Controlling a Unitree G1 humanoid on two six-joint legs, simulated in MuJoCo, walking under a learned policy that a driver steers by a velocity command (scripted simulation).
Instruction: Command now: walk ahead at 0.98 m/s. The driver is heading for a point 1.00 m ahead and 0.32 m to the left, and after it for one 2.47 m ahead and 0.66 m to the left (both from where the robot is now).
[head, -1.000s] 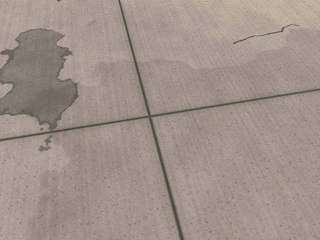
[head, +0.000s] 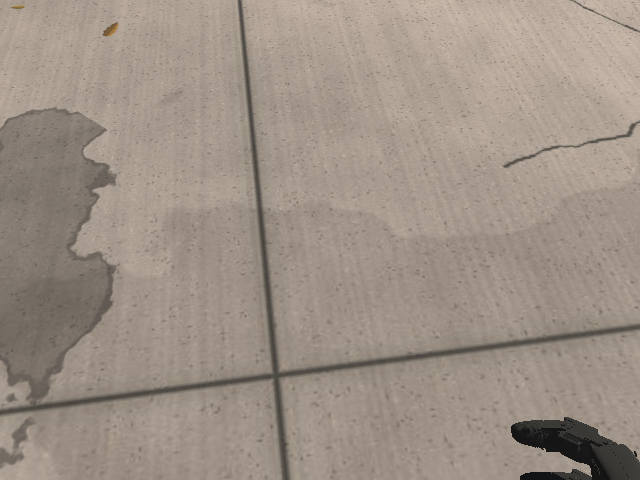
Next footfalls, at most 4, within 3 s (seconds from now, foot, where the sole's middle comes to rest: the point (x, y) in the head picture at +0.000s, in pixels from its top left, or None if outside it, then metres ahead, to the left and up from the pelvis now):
0.12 left None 0.31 0.06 -0.77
0.56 right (437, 354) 0.77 -0.14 -0.77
1.02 left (322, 232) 1.11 0.15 -0.77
1.44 right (283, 126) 1.53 0.31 -0.77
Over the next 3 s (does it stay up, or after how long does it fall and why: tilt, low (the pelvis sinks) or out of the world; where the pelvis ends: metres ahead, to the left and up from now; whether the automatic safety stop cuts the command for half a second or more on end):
stays up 1.95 0.78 0.02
